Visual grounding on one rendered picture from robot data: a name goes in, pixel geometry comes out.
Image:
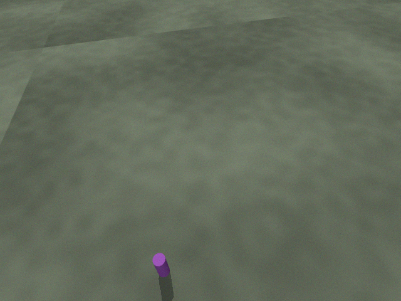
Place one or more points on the can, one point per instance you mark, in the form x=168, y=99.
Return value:
x=161, y=264

